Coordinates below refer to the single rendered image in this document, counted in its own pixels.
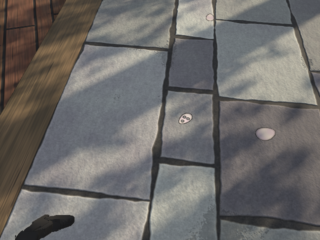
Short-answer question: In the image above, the left robot hand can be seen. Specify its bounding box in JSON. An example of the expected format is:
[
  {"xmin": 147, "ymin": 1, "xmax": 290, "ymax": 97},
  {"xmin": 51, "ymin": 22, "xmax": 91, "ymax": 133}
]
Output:
[{"xmin": 15, "ymin": 214, "xmax": 75, "ymax": 240}]

